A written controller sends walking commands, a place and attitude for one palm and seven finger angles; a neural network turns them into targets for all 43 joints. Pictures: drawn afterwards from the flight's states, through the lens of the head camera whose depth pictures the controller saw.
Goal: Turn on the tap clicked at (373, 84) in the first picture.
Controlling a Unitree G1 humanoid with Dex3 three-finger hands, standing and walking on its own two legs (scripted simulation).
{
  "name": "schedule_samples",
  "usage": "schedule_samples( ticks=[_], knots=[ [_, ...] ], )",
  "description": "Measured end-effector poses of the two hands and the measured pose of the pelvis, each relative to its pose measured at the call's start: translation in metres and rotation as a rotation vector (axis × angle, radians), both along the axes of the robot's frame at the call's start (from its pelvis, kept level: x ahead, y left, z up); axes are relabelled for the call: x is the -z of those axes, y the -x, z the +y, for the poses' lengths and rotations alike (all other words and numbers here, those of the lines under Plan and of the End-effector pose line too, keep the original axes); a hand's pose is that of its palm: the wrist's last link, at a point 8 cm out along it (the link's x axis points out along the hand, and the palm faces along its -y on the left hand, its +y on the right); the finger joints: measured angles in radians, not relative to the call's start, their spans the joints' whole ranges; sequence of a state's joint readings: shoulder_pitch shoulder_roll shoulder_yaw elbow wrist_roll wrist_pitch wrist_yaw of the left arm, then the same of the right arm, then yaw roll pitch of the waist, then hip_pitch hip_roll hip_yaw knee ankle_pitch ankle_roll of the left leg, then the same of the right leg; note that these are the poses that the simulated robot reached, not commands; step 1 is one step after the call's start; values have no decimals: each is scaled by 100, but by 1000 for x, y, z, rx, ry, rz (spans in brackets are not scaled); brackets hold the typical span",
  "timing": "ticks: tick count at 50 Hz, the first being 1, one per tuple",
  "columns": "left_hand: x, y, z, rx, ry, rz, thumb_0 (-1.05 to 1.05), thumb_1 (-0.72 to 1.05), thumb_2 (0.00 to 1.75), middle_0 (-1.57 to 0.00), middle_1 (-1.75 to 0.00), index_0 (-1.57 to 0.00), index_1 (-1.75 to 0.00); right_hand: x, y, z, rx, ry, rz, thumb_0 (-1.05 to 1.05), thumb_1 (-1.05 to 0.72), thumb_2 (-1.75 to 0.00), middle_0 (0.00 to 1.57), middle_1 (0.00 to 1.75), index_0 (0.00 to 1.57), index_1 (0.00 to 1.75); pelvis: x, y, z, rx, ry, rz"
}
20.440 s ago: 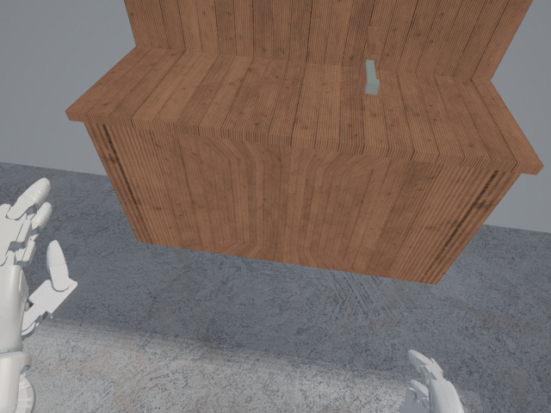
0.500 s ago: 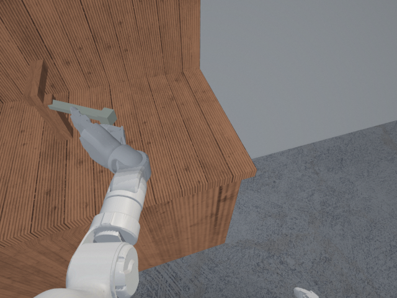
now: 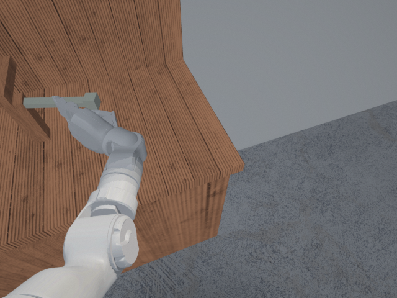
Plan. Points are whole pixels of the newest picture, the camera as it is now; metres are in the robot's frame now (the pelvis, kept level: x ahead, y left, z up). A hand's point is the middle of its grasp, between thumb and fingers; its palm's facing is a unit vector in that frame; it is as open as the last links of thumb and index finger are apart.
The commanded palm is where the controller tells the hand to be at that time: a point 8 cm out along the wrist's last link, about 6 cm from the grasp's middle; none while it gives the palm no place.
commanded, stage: push the lever round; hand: left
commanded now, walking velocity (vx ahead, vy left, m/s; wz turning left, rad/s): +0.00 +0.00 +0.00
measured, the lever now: (91, 101) +0.51 +0.22 +0.11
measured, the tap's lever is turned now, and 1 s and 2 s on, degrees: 71 79 79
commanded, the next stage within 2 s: lift the hand up off the lever in 0.20 s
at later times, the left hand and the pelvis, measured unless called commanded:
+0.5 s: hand (112, 106) +0.49 +0.17 +0.11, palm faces +0.81 -0.57 -0.13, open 7.9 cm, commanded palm +0.43 +0.19 +0.11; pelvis +0.01 +0.00 +0.00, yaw -1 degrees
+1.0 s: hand (105, 106) +0.48 +0.18 +0.12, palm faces +0.80 -0.58 -0.13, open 7.8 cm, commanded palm +0.42 +0.19 +0.13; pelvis +0.01 +0.01 +0.01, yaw +0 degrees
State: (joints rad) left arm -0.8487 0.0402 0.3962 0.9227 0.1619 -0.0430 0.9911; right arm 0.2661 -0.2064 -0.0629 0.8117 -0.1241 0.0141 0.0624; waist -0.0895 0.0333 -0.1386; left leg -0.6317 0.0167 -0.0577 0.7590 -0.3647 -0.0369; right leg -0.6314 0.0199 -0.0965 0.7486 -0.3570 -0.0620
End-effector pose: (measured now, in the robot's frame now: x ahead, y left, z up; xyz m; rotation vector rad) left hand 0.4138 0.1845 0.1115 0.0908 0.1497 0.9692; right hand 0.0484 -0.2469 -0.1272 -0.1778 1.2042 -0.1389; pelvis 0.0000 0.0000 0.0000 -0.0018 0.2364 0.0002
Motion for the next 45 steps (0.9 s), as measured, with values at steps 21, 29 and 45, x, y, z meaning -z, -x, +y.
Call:
schedule_samples(
  ticks=[21, 29, 45],
  knots=[
    [-2, -26, 2, 11, 11, -2, 2, 89, 90, -16, -15, -13, -13, 0, 9, 1, 17, 0, 32, 0, -91, -90, 20, 30, 20, 30, 1, -6, 2, 7, 2, 33],
    [-4, -24, 7, 11, 22, 0, 2, 89, 90, -16, -15, -15, -14, -2, 13, 6, 31, -14, 45, 0, -91, -90, 20, 30, 20, 30, -2, -11, 5, 12, 4, 17],
    [-18, -10, 10, 18, 35, -6, 2, 89, 90, -16, -15, -16, -15, -9, -19, 12, -8, -14, -29, 0, -91, -90, 20, 30, 20, 30, -8, -14, 9, 5, 6, -26]
  ],
)
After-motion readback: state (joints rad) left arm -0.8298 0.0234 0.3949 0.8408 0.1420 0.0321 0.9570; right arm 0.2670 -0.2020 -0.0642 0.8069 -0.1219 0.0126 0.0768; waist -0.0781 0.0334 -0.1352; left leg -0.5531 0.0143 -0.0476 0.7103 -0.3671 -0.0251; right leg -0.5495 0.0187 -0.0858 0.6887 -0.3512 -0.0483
